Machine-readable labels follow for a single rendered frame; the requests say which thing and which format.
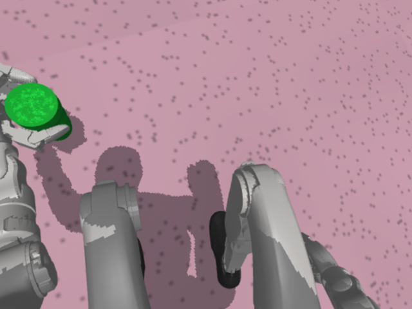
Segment left robot arm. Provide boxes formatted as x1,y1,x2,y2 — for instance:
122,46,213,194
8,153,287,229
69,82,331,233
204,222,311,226
0,141,58,309

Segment right robot foot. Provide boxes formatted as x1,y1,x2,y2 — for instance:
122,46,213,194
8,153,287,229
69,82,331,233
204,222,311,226
209,211,241,288

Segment cup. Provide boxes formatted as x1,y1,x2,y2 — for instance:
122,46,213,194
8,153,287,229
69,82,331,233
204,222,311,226
5,83,72,141

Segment left robot hand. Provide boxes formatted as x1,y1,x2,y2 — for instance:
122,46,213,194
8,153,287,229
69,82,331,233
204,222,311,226
0,63,70,152

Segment right robot hand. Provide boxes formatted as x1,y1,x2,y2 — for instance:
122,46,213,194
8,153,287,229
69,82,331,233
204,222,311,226
301,232,338,284

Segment right robot arm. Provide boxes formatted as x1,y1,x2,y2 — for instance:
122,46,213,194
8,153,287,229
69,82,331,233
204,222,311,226
321,266,380,309

